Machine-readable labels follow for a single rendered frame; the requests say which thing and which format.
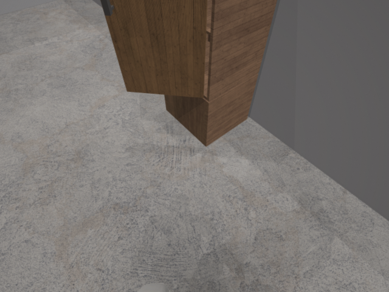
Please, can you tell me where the handle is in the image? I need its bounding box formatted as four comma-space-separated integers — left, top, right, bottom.
101, 0, 114, 16

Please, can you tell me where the cupboard door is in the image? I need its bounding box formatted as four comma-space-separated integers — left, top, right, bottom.
105, 0, 207, 98

